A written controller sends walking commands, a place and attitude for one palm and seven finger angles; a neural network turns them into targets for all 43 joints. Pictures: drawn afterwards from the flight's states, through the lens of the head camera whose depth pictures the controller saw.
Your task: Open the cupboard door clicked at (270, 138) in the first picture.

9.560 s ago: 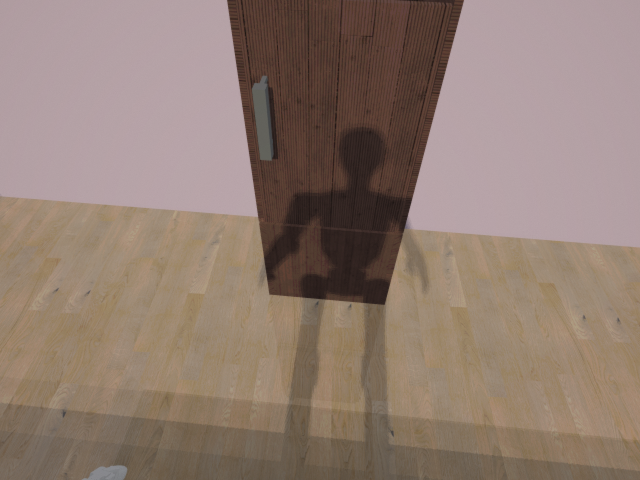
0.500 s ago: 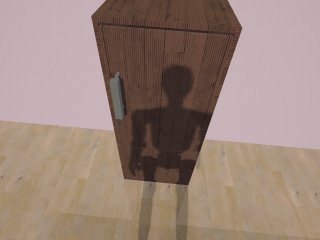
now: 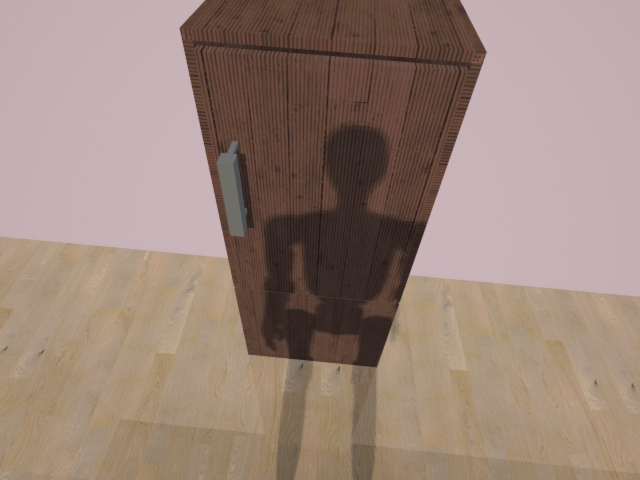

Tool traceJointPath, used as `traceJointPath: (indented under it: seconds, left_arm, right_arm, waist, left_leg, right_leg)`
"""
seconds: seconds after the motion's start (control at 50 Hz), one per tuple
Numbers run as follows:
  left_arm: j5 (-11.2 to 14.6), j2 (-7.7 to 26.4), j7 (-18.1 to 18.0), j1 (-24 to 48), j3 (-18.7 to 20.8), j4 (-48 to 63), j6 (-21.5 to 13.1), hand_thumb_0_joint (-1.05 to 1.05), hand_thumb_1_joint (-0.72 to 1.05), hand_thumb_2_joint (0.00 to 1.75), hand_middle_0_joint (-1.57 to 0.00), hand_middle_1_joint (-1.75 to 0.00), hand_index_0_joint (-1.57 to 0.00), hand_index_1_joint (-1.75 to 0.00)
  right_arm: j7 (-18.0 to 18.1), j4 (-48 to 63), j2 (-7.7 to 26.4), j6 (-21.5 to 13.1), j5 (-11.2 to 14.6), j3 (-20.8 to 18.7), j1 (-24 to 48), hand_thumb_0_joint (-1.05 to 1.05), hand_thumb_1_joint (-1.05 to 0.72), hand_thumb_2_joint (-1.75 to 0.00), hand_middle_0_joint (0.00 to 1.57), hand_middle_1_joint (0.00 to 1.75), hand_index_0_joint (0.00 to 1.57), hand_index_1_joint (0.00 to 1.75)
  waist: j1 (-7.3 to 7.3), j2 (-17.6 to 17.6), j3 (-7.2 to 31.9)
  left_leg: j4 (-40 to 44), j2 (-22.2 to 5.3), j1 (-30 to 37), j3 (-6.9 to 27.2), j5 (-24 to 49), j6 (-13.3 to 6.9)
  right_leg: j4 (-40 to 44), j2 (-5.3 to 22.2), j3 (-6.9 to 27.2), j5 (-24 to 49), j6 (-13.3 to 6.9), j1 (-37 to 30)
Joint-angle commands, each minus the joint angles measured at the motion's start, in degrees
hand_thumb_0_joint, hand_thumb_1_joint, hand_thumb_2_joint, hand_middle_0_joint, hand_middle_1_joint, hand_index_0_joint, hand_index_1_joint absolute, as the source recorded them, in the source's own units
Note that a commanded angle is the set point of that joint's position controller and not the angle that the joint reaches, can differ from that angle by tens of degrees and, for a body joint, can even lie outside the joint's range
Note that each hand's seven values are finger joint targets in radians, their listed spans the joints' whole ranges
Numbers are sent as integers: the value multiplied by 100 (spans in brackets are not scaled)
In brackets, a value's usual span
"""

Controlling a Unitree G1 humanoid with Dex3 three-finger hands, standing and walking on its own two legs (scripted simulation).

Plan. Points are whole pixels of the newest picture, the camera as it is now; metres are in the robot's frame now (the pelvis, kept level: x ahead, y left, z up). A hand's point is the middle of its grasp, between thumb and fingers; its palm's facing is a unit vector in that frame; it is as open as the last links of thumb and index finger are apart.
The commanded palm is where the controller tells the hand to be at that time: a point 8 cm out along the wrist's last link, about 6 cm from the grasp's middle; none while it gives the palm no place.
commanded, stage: look again from close up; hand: left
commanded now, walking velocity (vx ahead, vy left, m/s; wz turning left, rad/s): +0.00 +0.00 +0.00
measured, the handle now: (236, 189) +0.58 +0.19 +0.01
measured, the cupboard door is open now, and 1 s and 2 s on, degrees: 0 0 0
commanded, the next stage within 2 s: raise the hand with hooked fingers in 0.08 s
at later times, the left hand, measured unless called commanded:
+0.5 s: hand (221, 407) +0.21 +0.14 -0.01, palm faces +0.00 -1.00 +0.01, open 7.9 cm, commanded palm +0.13 +0.22 -0.05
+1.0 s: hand (180, 400) +0.22 +0.19 -0.03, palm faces -0.01 -1.00 -0.05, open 11.0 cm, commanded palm +0.18 +0.25 -0.02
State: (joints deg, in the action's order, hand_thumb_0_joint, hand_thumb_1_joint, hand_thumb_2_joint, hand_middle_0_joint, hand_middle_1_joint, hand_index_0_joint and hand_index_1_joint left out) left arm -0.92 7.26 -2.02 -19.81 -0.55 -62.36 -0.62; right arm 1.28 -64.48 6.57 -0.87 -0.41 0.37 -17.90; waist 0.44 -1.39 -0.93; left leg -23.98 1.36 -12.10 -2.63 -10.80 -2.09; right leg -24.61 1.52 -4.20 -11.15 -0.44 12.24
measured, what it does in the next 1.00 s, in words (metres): lowers itself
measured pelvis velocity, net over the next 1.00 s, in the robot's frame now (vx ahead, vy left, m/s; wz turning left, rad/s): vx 0.01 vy -0.03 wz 0.03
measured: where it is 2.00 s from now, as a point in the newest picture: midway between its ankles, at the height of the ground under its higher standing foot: outside the picture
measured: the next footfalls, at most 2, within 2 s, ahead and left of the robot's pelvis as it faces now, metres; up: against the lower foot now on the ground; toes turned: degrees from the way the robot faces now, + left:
none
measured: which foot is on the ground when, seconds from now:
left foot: down 0.00-1.00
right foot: down 0.00-1.00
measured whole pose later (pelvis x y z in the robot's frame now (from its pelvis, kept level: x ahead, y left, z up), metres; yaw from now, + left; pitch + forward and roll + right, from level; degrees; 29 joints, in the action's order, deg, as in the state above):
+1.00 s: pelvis +0.01 -0.03 -0.08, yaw +2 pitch +14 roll -1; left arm 20.3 16.4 23.8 -21.3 16.0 -2.6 -18.6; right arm 3.5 -32.9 11.0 -10.8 2.6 0.9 -14.0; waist -0.2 1.9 6.8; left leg -62.4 -1.2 -47.7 1.4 -28.5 0.3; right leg -60.4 -0.9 -6.3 -28.6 -3.2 45.8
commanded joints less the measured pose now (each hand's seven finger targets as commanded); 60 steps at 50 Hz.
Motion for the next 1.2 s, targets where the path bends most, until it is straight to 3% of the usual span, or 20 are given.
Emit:
traceJointPath:
  seconds: [0.0, 0.14, 0.16, 0.18, 0.2, 0.22, 0.24, 0.26, 0.32, 0.36, 0.4, 0.42, 0.46, 0.52, 0.58, 0.62, 0.72, 0.82, 0.92, 1.18]
  left_arm:
    - [1, 437, -24, -443, 104, 136, -93, 0, 90, 90, -20, -30, -20, -30]
    - [-1, 401, -35, -450, 103, 118, -93, 0, 90, 90, -20, -30, -20, -30]
    - [-73, 641, -236, -724, 59, -124, -171, 0, 90, 90, -20, -30, -20, -30]
    - [1277, 1677, -168, 3543, 354, 9058, -1380, 0, 88, 89, -20, -32, -20, -32]
    - [818, 1390, -537, 1479, 447, 7642, -1078, 0, 85, 88, -20, -33, -20, -33]
    - [869, 343, -753, -193, -79, 6512, -309, 0, 83, 87, -21, -34, -21, -34]
    - [1026, -381, -680, -259, -590, 6387, -129, 0, 81, 86, -21, -36, -21, -36]
    - [1177, -265, -587, -26, -639, 7024, -393, 0, 78, 85, -21, -37, -21, -37]
    - [1009, -140, -259, -235, -522, 6473, -1235, 0, 71, 82, -21, -42, -21, -42]
    - [1105, -40, 242, -1005, 13, 5680, -2030, 0, 67, 80, -22, -45, -22, -45]
    - [1346, 128, 989, -1861, 420, 5500, -2894, 0, 62, 78, -22, -48, -22, -48]
    - [1386, 517, 1402, -2115, 884, 5292, -3218, 0, 60, 77, -22, -50, -22, -50]
    - [1347, 1086, 1912, -2008, 1372, 5800, -3626, 0, 55, 75, -22, -53, -22, -53]
    - [1591, 1124, 1934, -1696, 1488, 6794, -3119, 0, 48, 72, -23, -57, -23, -57]
    - [1654, 1095, 1663, -1236, 1508, 7912, -2933, 0, 41, 69, -24, -62, -24, -62]
    - [1654, 1234, 1623, -440, 1448, 8490, -3148, 0, 36, 67, -24, -64, -24, -64]
    - [1845, 1177, 2311, 27, 1125, 7984, -3326, 0, 25, 62, -25, -72, -25, -72]
    - [2158, 1758, 2770, -333, 1986, 6990, -2405, 0, 13, 57, -25, -80, -25, -80]
    - [2360, 1883, 2561, -414, 2502, 7022, -2116, 0, 1, 52, -26, -87, -26, -87]
    - [2295, 2177, 2555, 542, 2446, 6709, -2557, 0, -29, 39, -29, -107, -29, -107]
  right_arm:
    - [25, 178, 552, -85, -25, -82, -311, 0, -90, -90, 20, 30, 20, 30]
    - [41, 153, 517, -107, -16, -70, -342, 0, -90, -90, 20, 30, 20, 30]
    - [-10, 552, 766, -139, 9, -59, 422, 0, -90, -90, 20, 30, 20, 30]
    - [245, 2781, 1877, -918, 214, -174, 247, 0, -90, -90, 20, 30, 20, 30]
    - [407, 2364, 1328, -1496, 283, 34, 704, 0, -90, -90, 20, 30, 20, 30]
    - [378, 2375, 1049, -1686, 405, -96, 635, 0, -90, -90, 20, 30, 20, 30]
    - [383, 2340, 1151, -1753, 478, -76, 473, 0, -90, -90, 20, 30, 20, 30]
    - [418, 2673, 1344, -1908, 490, -141, 603, 0, -90, -90, 20, 30, 20, 30]
    - [324, 3106, 1533, -2144, 269, -266, 588, 0, -90, -90, 20, 30, 20, 30]
    - [175, 3329, 1469, -2156, 119, -432, 722, 0, -90, -90, 20, 30, 20, 30]
    - [-44, 3687, 1437, -2075, 58, -558, 969, 0, -90, -90, 20, 30, 20, 30]
    - [-186, 3837, 1481, -1948, 90, -636, 971, 0, -90, -90, 20, 30, 20, 30]
    - [-266, 4278, 1481, -1770, 113, -697, 1265, 0, -90, -90, 20, 30, 20, 30]
    - [-159, 4699, 1374, -1382, 164, -652, 1331, 0, -90, -90, 20, 30, 20, 30]
    - [-30, 4778, 1253, -1163, 197, -623, 1062, 0, -90, -90, 20, 30, 20, 30]
    - [65, 4629, 1260, -1118, 130, -550, 770, 0, -90, -90, 20, 30, 20, 30]
    - [194, 4242, 1384, -1353, 169, -403, 739, 0, -90, -90, 20, 30, 20, 30]
    - [294, 4209, 1446, -1415, 315, -382, 873, 0, -90, -90, 20, 30, 20, 30]
    - [310, 4239, 1322, -1379, 306, -356, 926, 0, -90, -90, 20, 30, 20, 30]
    - [283, 4177, 1626, -1563, 322, -355, 500, 0, -90, -90, 20, 30, 20, 30]
  waist:
    - [-11, 138, -352]
    - [1, 144, -341]
    - [265, 320, -561]
    - [-798, 1468, 2310]
    - [-176, 1593, 2146]
    - [-290, 1119, 878]
    - [-336, 661, 75]
    - [-347, 509, -272]
    - [-478, -612, -242]
    - [-81, -1399, 127]
    - [221, -1328, 512]
    - [349, -641, 565]
    - [445, -300, 1096]
    - [536, 300, 1602]
    - [236, 649, 1937]
    - [-142, 369, 1914]
    - [-456, 610, 1691]
    - [-103, 198, 2156]
    - [135, 14, 2307]
    - [-59, 482, 1865]
  left_leg:
    - [701, -656, -505, 691, -540, 39]
    - [665, -674, -441, 662, -200, 33]
    - [-449, -690, -502, 318, 39, 207]
    - [131, -106, 1169, 287, 90, 110]
    - [323, -285, 783, 259, -444, 118]
    - [550, -357, -243, 564, -1335, 242]
    - [400, -272, -752, 623, -1655, 194]
    - [162, -228, -948, 718, -1801, 146]
    - [-912, -4, -1516, 621, -1766, 153]
    - [-1659, 1, -2235, 441, -1637, 218]
    - [-2308, 65, -2842, 289, -1389, 263]
    - [-2519, 116, -2911, 250, -1217, 322]
    - [-2951, 139, -3244, 143, -905, 223]
    - [-3118, 171, -3389, 86, -633, 160]
    - [-3286, 13, -3000, 198, -238, 88]
    - [-3550, -83, -3054, 387, -101, 40]
    - [-3855, -161, -3170, 494, -336, 4]
    - [-3628, -121, -3409, 455, -445, 6]
    - [-3221, -108, -3190, 485, -44, 49]
    - [-2543, -110, -2480, 442, -392, 27]
  right_leg:
    - [501, 480, 633, -213, -170, -75]
    - [459, 487, 586, 20, -164, -155]
    - [479, 702, 793, 975, -158, 179]
    - [-87, 72, 243, 336, -110, -324]
    - [-495, -113, 8, -437, -255, -160]
    - [-591, -206, -238, -986, -161, 575]
    - [-565, -232, -290, -935, -141, 825]
    - [-512, -201, -258, -1233, -96, 1021]
    - [-780, -155, -135, -2126, -50, 1989]
    - [-1307, -153, -70, -2632, -69, 2579]
    - [-1776, -121, 166, -2484, -143, 2643]
    - [-2016, -95, 277, -2223, -265, 2527]
    - [-2580, -79, 430, -1497, -294, 2463]
    - [-2812, -86, 722, -919, -239, 2154]
    - [-2882, -171, 636, -180, -157, 2353]
    - [-2971, -231, 658, 167, -72, 2599]
    - [-2905, -286, 591, -316, -79, 3125]
    - [-2462, -127, 878, -694, 44, 2259]
    - [-2393, -42, 762, 81, 109, 1638]
    - [-2185, -215, 298, -856, -59, 2188]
